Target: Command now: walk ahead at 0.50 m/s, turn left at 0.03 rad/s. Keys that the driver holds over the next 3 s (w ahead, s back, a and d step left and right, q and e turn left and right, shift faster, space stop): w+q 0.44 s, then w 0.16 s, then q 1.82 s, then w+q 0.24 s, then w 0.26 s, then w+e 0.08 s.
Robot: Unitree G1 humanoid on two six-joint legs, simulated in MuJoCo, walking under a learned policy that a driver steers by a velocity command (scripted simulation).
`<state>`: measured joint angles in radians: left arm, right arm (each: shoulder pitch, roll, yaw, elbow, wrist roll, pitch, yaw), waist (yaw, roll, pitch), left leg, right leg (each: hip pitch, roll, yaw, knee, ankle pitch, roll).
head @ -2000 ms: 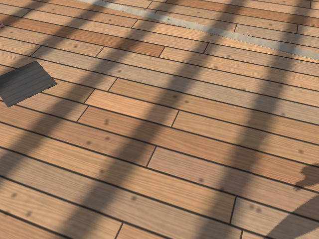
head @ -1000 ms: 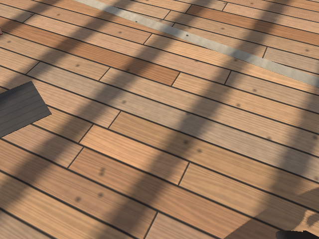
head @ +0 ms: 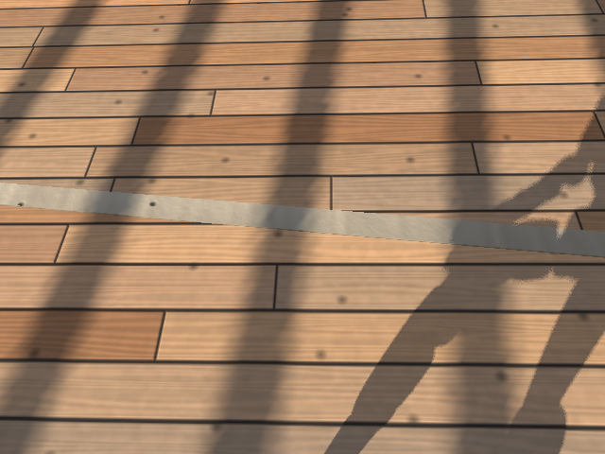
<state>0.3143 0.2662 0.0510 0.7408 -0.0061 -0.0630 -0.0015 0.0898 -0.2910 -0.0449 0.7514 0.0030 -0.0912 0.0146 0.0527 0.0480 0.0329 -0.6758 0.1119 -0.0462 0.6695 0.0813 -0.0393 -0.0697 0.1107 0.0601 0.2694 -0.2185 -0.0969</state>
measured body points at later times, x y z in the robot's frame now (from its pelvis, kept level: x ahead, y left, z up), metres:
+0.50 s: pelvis +0.30 +0.07 +0.00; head +0.33 +0.08 +0.45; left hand +0.44 +0.36 -0.08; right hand +0.42 -0.20 -0.11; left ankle +0.26 +0.14 -0.75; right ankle +0.49 -0.08 -0.69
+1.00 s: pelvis +0.50 +0.06 +0.00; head +0.55 +0.08 +0.44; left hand +0.49 +0.37 -0.11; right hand +0.76 -0.12 -0.11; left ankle +0.50 +0.22 -0.69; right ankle +0.57 -0.02 -0.75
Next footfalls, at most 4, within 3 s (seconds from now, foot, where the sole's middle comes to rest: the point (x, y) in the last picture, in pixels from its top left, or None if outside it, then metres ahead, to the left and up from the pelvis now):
0.18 left None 0.30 0.14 -0.78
0.66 right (351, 394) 0.61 -0.01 -0.78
1.16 left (240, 425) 0.53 0.24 -0.78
1.58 right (322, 366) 0.67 0.06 -0.78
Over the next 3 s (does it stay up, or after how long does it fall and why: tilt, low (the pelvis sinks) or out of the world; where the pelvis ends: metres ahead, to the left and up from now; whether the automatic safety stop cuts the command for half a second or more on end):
stays up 0.46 0.25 -0.02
